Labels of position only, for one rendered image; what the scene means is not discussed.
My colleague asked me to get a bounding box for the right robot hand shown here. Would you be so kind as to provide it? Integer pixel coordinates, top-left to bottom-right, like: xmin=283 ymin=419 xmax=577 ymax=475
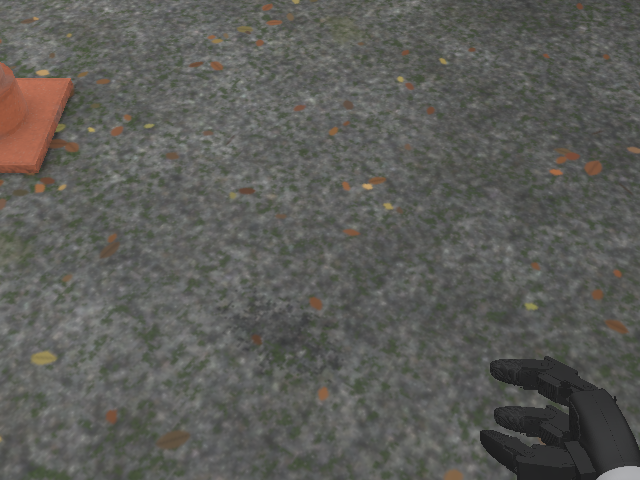
xmin=480 ymin=356 xmax=640 ymax=480

